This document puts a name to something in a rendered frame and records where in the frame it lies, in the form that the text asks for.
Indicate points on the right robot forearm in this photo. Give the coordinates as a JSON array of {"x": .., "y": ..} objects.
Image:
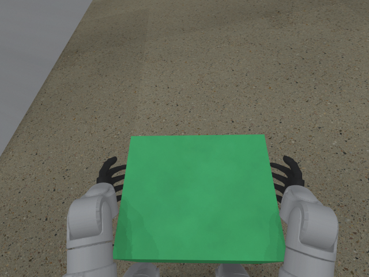
[{"x": 312, "y": 235}]

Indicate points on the robot thigh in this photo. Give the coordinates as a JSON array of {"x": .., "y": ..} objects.
[
  {"x": 231, "y": 270},
  {"x": 142, "y": 270}
]

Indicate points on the left robot hand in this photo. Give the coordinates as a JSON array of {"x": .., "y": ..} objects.
[{"x": 105, "y": 175}]

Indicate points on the left robot forearm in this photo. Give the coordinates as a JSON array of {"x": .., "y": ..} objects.
[{"x": 89, "y": 227}]

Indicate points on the carton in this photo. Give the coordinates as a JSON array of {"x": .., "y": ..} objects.
[{"x": 199, "y": 199}]

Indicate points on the right robot thigh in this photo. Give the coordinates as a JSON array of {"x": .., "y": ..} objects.
[{"x": 231, "y": 270}]

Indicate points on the left robot thigh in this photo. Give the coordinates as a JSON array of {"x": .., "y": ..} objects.
[{"x": 142, "y": 270}]

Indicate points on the right robot hand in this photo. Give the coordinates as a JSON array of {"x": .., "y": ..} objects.
[{"x": 294, "y": 175}]

